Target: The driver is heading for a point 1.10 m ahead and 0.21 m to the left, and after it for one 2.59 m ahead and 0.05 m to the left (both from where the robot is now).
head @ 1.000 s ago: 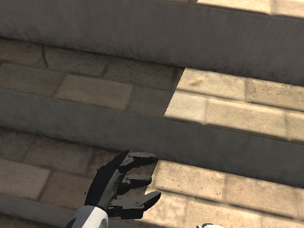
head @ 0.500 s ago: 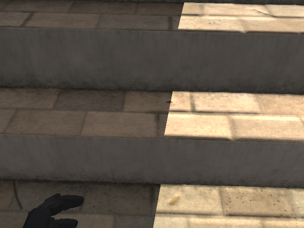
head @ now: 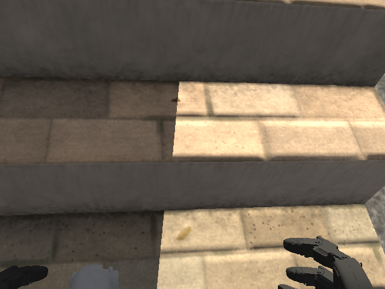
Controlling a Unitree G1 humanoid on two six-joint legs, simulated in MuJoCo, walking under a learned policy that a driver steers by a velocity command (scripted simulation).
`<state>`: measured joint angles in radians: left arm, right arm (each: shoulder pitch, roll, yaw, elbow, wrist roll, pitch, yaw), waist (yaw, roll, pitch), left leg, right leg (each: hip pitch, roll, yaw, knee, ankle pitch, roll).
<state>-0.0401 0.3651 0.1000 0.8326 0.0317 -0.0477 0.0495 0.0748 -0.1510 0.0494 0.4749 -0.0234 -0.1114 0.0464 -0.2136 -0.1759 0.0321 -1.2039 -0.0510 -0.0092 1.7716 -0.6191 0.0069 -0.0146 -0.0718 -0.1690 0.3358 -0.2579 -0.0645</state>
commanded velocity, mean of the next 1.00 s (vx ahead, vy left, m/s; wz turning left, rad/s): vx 1.00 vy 0.00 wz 0.00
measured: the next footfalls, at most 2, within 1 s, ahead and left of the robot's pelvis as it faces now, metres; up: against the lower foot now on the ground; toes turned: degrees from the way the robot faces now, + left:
left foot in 0.04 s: +0.19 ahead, +0.12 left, +0.21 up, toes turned -3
right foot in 0.40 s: +0.08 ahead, -0.12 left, +0.22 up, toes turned +4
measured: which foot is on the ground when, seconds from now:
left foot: up 0.00-0.02, down 0.04-0.40, up 0.42-0.72, down 0.74-1.00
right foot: down 0.00-0.04, up 0.06-0.38, down 0.40-0.68, up 0.70-0.90, down 0.92-1.00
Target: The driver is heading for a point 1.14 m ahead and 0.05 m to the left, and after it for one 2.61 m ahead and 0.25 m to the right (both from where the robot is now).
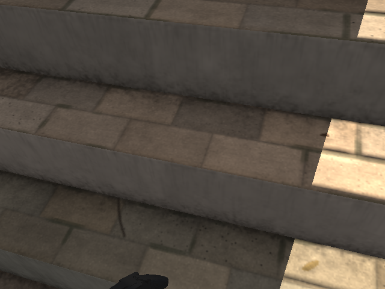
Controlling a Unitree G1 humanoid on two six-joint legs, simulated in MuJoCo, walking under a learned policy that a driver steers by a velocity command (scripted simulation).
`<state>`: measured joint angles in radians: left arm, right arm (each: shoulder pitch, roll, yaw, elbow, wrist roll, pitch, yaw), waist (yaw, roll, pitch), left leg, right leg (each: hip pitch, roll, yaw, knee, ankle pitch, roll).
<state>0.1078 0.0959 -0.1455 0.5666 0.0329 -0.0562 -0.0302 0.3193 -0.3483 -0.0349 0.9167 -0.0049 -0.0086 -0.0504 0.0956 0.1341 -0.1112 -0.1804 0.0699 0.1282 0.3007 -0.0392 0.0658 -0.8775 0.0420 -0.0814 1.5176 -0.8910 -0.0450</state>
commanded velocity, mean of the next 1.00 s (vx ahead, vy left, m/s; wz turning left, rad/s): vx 1.00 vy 0.00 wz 0.00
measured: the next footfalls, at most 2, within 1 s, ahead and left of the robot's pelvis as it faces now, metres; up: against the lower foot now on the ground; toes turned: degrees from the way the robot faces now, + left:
left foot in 0.40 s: -0.01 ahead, +0.11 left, +0.00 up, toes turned +5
right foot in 0.82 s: +0.12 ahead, -0.15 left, +0.22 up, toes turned -1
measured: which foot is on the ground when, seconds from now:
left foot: down 0.00-0.00, up 0.02-0.38, down 0.40-0.86, up 0.88-1.00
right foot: down 0.00-0.40, up 0.42-0.80, down 0.82-1.00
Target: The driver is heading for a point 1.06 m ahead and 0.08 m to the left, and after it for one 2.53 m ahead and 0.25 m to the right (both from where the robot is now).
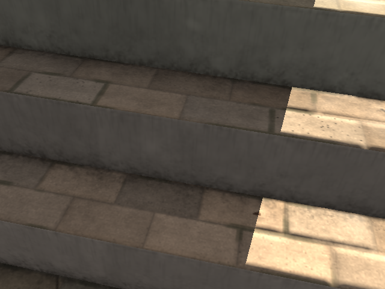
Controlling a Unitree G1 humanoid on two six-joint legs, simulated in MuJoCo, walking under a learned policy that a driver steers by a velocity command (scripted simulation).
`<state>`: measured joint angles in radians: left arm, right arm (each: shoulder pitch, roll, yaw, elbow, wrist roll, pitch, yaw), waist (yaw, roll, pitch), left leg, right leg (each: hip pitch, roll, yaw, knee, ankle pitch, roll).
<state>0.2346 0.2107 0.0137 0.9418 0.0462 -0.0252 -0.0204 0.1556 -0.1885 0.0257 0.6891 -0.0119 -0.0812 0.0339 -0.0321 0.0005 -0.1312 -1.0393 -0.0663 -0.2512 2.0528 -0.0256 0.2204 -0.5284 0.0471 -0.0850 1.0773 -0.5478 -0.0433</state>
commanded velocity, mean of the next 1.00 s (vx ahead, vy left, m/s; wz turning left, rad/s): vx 0.94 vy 0.00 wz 0.00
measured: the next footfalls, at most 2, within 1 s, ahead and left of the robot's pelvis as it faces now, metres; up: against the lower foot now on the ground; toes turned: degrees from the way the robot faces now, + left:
left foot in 0.40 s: +0.38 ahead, +0.21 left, +0.21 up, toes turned +9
right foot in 0.82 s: +0.53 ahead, +0.04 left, +0.43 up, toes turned +0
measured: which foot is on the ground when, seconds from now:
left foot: up 0.00-0.38, down 0.40-0.86, up 0.88-1.00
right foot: down 0.00-0.42, up 0.44-0.80, down 0.82-1.00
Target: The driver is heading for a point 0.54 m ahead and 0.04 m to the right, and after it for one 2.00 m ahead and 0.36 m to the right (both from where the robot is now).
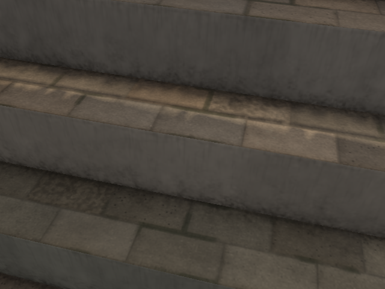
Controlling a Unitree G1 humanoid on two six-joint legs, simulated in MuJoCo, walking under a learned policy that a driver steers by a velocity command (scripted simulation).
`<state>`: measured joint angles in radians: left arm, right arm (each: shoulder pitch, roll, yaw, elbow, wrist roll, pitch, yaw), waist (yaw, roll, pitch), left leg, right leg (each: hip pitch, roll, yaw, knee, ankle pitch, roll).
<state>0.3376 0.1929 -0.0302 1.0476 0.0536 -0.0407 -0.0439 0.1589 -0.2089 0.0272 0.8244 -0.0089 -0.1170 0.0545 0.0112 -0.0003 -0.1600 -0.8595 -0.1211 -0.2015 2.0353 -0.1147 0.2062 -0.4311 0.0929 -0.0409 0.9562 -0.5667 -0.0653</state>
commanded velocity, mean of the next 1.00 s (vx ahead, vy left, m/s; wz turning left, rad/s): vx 0.12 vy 0.00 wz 0.00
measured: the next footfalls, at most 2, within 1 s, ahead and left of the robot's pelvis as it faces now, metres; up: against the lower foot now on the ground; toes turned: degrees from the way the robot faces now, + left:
left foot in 0.22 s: +0.29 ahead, +0.16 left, +0.22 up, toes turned +4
right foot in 0.72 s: +0.29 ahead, -0.10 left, +0.21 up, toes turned -3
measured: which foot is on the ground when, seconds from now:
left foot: up 0.00-0.20, down 0.22-1.00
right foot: down 0.00-0.28, up 0.30-0.70, down 0.72-1.00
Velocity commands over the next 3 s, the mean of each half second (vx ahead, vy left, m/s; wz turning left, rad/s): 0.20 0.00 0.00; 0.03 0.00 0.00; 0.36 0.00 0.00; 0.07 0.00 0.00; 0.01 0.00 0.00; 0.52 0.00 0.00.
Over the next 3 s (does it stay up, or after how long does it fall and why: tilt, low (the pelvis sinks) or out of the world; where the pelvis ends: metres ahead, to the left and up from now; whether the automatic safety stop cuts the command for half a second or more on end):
stays up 0.39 0.08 0.39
